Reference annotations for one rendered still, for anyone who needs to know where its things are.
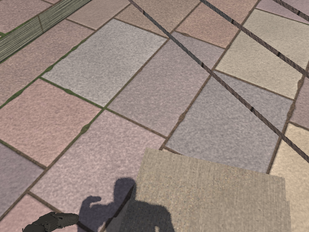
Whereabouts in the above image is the left robot hand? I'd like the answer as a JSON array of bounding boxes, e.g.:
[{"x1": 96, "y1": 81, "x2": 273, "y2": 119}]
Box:
[{"x1": 22, "y1": 212, "x2": 79, "y2": 232}]

